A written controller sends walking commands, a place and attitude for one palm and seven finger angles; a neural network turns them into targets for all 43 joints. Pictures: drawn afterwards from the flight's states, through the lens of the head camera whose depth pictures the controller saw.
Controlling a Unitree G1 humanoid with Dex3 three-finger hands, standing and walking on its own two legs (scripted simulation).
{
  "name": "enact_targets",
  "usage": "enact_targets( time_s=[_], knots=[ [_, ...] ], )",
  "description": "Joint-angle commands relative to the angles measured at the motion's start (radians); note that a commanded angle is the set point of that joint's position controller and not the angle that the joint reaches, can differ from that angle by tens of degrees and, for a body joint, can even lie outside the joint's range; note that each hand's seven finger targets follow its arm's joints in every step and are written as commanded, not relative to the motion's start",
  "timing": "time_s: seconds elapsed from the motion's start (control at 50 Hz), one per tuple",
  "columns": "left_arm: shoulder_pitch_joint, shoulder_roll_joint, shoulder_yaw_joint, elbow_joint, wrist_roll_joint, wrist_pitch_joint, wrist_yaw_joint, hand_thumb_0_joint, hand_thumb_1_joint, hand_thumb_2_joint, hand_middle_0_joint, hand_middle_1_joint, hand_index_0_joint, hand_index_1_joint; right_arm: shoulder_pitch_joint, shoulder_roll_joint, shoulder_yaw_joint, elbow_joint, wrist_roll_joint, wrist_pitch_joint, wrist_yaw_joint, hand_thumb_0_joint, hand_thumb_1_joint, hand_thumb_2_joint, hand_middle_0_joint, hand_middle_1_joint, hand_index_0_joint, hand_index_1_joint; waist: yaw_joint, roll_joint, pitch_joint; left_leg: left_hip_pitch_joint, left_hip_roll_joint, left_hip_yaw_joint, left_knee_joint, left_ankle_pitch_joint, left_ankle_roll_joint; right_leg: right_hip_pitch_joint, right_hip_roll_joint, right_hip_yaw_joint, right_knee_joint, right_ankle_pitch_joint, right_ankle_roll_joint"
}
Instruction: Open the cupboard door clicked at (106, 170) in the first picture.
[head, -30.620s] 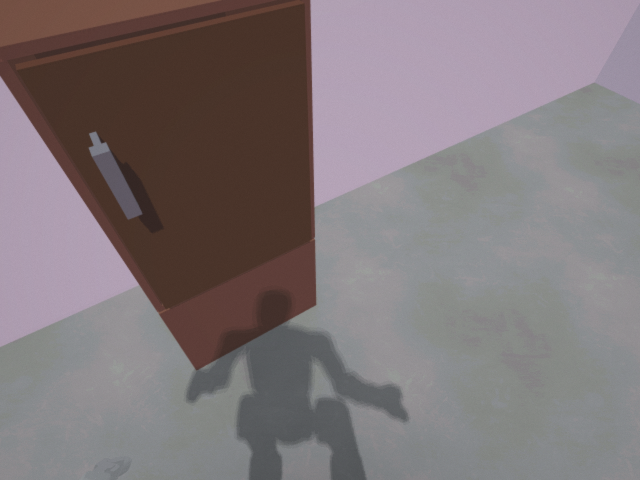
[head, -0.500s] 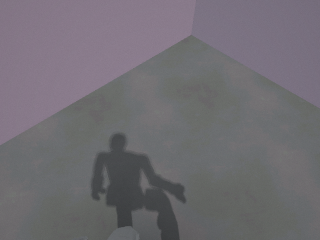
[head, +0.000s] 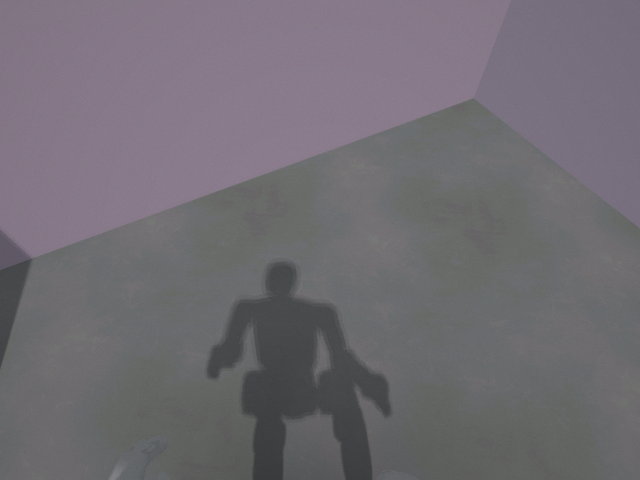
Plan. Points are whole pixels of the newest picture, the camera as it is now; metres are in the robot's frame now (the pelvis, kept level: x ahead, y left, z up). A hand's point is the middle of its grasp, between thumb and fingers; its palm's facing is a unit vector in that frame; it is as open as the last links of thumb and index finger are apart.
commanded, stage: turn to face it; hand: left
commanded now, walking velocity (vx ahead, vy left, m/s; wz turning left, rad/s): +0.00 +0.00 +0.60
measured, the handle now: out of the picture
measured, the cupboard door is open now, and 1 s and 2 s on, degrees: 39 39 39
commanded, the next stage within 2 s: take the last steps up to it in 1.92 s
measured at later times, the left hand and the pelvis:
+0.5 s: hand out of the picture -0.03 +0.19 -0.18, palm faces +0.36 -0.90 -0.24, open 7.4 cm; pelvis +0.01 -0.01 -0.01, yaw +20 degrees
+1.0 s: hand out of the picture +0.04 +0.20 -0.15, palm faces +0.54 -0.79 -0.30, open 7.4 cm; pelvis +0.06 -0.03 -0.01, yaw +36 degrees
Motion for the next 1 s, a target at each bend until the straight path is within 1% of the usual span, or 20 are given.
enact_targets(
  time_s=[0.0, 0.02, 0.04, 0.06, 0.14, 0.36, 0.44, 0.46, 0.48, 0.5, 0.52, 0.56, 0.62, 0.8, 0.86, 0.88, 0.9, 0.92, 0.94, 0.98],
  knots=[
    [0.132, 0.102, 0.032, -0.047, -0.009, -0.047, 0.013, 0.0, 0.9, 0.9, -0.2, -0.3, -0.2, -0.3, -0.058, -0.193, -0.058, -0.088, 0.012, -0.021, -0.012, 0.0, -0.9, -0.9, 0.2, 0.3, 0.2, 0.3, 0.073, 0.118, -0.168, -0.061, 0.16, -0.228, 0.016, 0.322, 0.075, 0.308, 0.006, -0.003, -0.363, 0.217, -0.018],
    [0.165, 0.183, 0.05, -0.04, 0.005, -0.059, 0.022, 0.0, 0.9, 0.9, -0.2, -0.3, -0.2, -0.3, -0.041, -0.133, -0.052, -0.097, 0.024, -0.024, -0.006, 0.0, -0.9, -0.9, 0.2, 0.3, 0.2, 0.3, 0.085, -0.122, -0.198, -0.238, 0.052, -0.106, 0.186, 0.045, 0.002, 0.482, -0.206, 0.186, -0.459, 0.292, -0.078],
    [0.178, 0.245, 0.056, -0.044, 0.012, -0.058, 0.026, 0.0, 0.9, 0.9, -0.2, -0.3, -0.2, -0.3, -0.05, -0.109, -0.049, -0.116, 0.022, -0.024, -0.004, 0.0, -0.9, -0.9, 0.2, 0.3, 0.2, 0.3, 0.094, -0.324, -0.18, -0.337, -0.058, 0.051, 0.451, -0.38, -0.059, 0.448, -0.456, 0.408, -0.481, 0.471, -0.209],
    [0.155, 0.227, 0.047, -0.05, 0.006, -0.054, 0.031, 0.0, 0.9, 0.9, -0.2, -0.3, -0.2, -0.3, -0.044, -0.149, -0.057, -0.109, 0.015, -0.013, -0.001, 0.0, -0.9, -0.9, 0.2, 0.3, 0.2, 0.3, 0.079, -0.235, -0.149, -0.301, 0.007, 0.0, 0.624, -0.375, -0.05, 0.329, -0.48, 0.334, -0.463, 0.488, -0.258],
    [0.023, 0.108, 0.017, -0.074, -0.002, -0.058, 0.025, 0.0, 0.9, 0.9, -0.2, -0.3, -0.2, -0.3, -0.03, -0.11, -0.049, -0.049, 0.007, 0.019, 0.023, 0.0, -0.9, -0.9, 0.2, 0.3, 0.2, 0.3, 0.002, -0.194, -0.063, -0.302, 0.063, 0.058, 0.759, -0.147, -0.082, 0.24, -0.268, 0.032, -0.44, 0.5, -0.179],
    [0.178, 0.165, 0.046, -0.017, 0.016, -0.058, 0.023, 0.0, 0.9, 0.9, -0.2, -0.3, -0.2, -0.3, -0.175, -0.073, -0.021, -0.084, 0.017, 0.005, 0.032, 0.0, -0.9, -0.9, 0.2, 0.3, 0.2, 0.3, 0.078, -0.219, -0.112, -0.178, 0.065, 0.184, 0.273, -0.21, -0.071, 0.406, -0.331, -0.086, -0.323, 0.761, -0.19],
    [0.148, 0.187, 0.054, -0.017, 0.001, -0.055, 0.012, 0.0, 0.9, 0.9, -0.2, -0.3, -0.2, -0.3, -0.059, -0.118, -0.03, -0.062, 0.011, -0.012, 0.026, 0.0, -0.9, -0.9, 0.2, 0.3, 0.2, 0.3, -0.001, -0.153, -0.166, 0.112, 0.032, 0.219, -0.026, 0.04, -0.035, 0.267, -0.309, -0.18, -0.128, 0.688, -0.113],
    [0.137, 0.148, 0.047, -0.032, -0.003, -0.051, 0.007, 0.0, 0.9, 0.9, -0.2, -0.3, -0.2, -0.3, 0.009, -0.192, -0.05, -0.052, 0.005, -0.019, 0.023, 0.0, -0.9, -0.9, 0.2, 0.3, 0.2, 0.3, -0.04, 0.028, -0.221, 0.301, 0.158, 0.062, -0.08, 0.238, 0.017, 0.093, -0.245, -0.212, 0.059, 0.454, -0.06],
    [0.087, 0.076, 0.024, -0.079, -0.012, -0.046, 0.0, 0.0, 0.9, 0.9, -0.2, -0.3, -0.2, -0.3, 0.088, -0.309, -0.081, -0.048, 0.0, -0.022, 0.012, 0.0, -0.9, -0.9, 0.2, 0.3, 0.2, 0.3, -0.09, 0.322, -0.243, 0.414, 0.446, -0.338, -0.106, 0.699, 0.189, -0.195, -0.091, -0.195, 0.301, -0.254, 0.012],
    [0.028, 0.095, 0.023, -0.104, 0.0, -0.028, 0.01, 0.0, 0.9, 0.9, -0.2, -0.3, -0.2, -0.3, 0.127, -0.322, -0.077, -0.025, 0.006, -0.013, 0.003, 0.0, -0.9, -0.9, 0.2, 0.3, 0.2, 0.3, -0.092, 0.202, -0.258, 0.382, 0.495, -0.314, -0.088, 0.773, 0.26, -0.22, -0.091, -0.049, 0.391, -0.294, -0.008],
    [0.019, 0.101, 0.026, -0.106, 0.002, -0.024, 0.012, 0.0, 0.9, 0.9, -0.2, -0.3, -0.2, -0.3, 0.089, -0.303, -0.069, -0.04, 0.003, -0.016, -0.004, 0.0, -0.9, -0.9, 0.2, 0.3, 0.2, 0.3, -0.069, 0.143, -0.209, 0.299, 0.454, -0.247, -0.111, 0.593, 0.248, -0.212, -0.101, -0.025, 0.408, -0.231, -0.014],
    [0.028, 0.094, 0.032, -0.062, 0.005, -0.017, 0.006, 0.0, 0.9, 0.9, -0.2, -0.3, -0.2, -0.3, -0.035, -0.238, -0.053, -0.074, 0.0, -0.022, -0.019, 0.0, -0.9, -0.9, 0.2, 0.3, 0.2, 0.3, -0.017, 0.215, -0.134, 0.176, 0.338, -0.183, -0.14, 0.454, 0.181, -0.203, -0.097, 0.007, 0.421, -0.088, 0.0],
    [0.076, 0.091, 0.033, -0.032, 0.007, -0.012, -0.003, 0.0, 0.9, 0.9, -0.2, -0.3, -0.2, -0.3, -0.051, -0.215, -0.039, -0.081, 0.004, -0.034, -0.021, 0.0, -0.9, -0.9, 0.2, 0.3, 0.2, 0.3, 0.022, 0.124, -0.107, 0.161, 0.267, -0.114, -0.152, 0.506, 0.139, -0.182, -0.068, 0.0, 0.405, 0.018, 0.012],
    [0.011, 0.073, 0.02, -0.082, -0.004, -0.022, 0.002, 0.0, 0.9, 0.9, -0.2, -0.3, -0.2, -0.3, -0.021, -0.221, -0.053, -0.076, -0.003, -0.026, -0.014, 0.0, -0.9, -0.9, 0.2, 0.3, 0.2, 0.3, 0.006, 0.162, -0.128, 0.124, 0.237, -0.205, -0.105, 0.461, 0.15, -0.028, 0.006, -0.022, 0.032, -0.022, 0.009],
    [0.086, 0.084, 0.024, -0.07, -0.009, -0.037, 0.006, 0.0, 0.9, 0.9, -0.2, -0.3, -0.2, -0.3, -0.06, -0.219, -0.058, -0.085, 0.004, -0.021, -0.013, 0.0, -0.9, -0.9, 0.2, 0.3, 0.2, 0.3, 0.046, 0.17, -0.144, 0.044, 0.208, -0.23, -0.033, 0.472, 0.119, 0.15, 0.038, -0.037, -0.181, 0.098, -0.004],
    [0.131, 0.095, 0.03, -0.057, -0.009, -0.047, 0.009, 0.0, 0.9, 0.9, -0.2, -0.3, -0.2, -0.3, -0.076, -0.204, -0.058, -0.091, 0.011, -0.022, -0.013, 0.0, -0.9, -0.9, 0.2, 0.3, 0.2, 0.3, 0.071, 0.143, -0.157, -0.02, 0.17, -0.213, 0.019, 0.387, 0.081, 0.264, 0.015, -0.029, -0.328, 0.209, -0.01],
    [0.176, 0.165, 0.045, -0.049, 0.003, -0.06, 0.017, 0.0, 0.9, 0.9, -0.2, -0.3, -0.2, -0.3, -0.059, -0.149, -0.053, -0.098, 0.021, -0.025, -0.007, 0.0, -0.9, -0.9, 0.2, 0.3, 0.2, 0.3, 0.088, -0.045, -0.196, -0.181, 0.083, -0.132, 0.165, 0.143, 0.015, 0.452, -0.155, 0.125, -0.433, 0.307, -0.054],
    [0.196, 0.249, 0.059, -0.048, 0.013, -0.063, 0.024, 0.0, 0.9, 0.9, -0.2, -0.3, -0.2, -0.3, -0.059, -0.098, -0.046, -0.121, 0.025, -0.026, -0.004, 0.0, -0.9, -0.9, 0.2, 0.3, 0.2, 0.3, 0.098, -0.329, -0.191, -0.331, -0.063, 0.052, 0.431, -0.36, -0.06, 0.492, -0.435, 0.388, -0.457, 0.522, -0.187],
    [0.194, 0.235, 0.047, -0.047, 0.007, -0.06, 0.028, 0.0, 0.9, 0.9, -0.2, -0.3, -0.2, -0.3, -0.066, -0.147, -0.052, -0.111, 0.016, -0.018, -0.002, 0.0, -0.9, -0.9, 0.2, 0.3, 0.2, 0.3, 0.094, -0.256, -0.165, -0.304, 0.0, 0.003, 0.635, -0.397, -0.049, 0.361, -0.479, 0.355, -0.446, 0.545, -0.257],
    [0.068, 0.144, 0.029, -0.071, 0.003, -0.055, 0.032, 0.0, 0.9, 0.9, -0.2, -0.3, -0.2, -0.3, -0.052, -0.137, -0.057, -0.07, 0.011, 0.005, 0.008, 0.0, -0.9, -0.9, 0.2, 0.3, 0.2, 0.3, 0.033, -0.23, -0.089, -0.304, 0.05, 0.012, 0.77, -0.253, -0.061, 0.265, -0.353, 0.208, -0.456, 0.441, -0.228]
  ],
)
